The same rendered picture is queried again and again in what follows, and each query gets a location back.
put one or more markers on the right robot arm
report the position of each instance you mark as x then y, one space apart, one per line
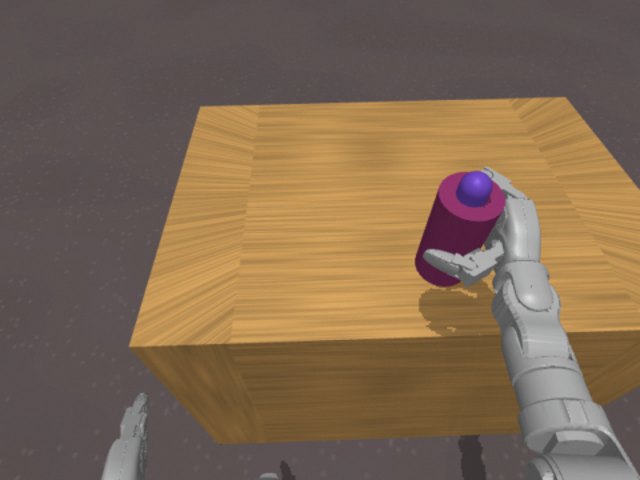
558 418

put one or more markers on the bottle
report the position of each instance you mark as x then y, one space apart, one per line
466 208

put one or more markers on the right robot hand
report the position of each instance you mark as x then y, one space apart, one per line
515 236

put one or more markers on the left robot hand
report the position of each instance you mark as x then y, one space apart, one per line
127 457

